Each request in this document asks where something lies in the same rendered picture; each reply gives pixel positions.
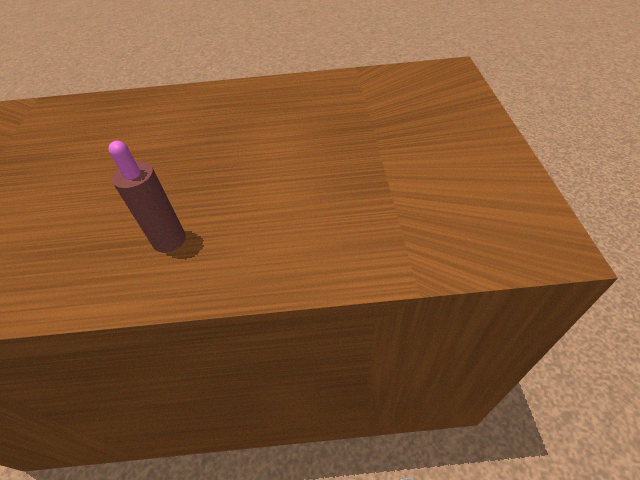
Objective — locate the bottle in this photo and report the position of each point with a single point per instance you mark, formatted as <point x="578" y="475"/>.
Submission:
<point x="143" y="194"/>

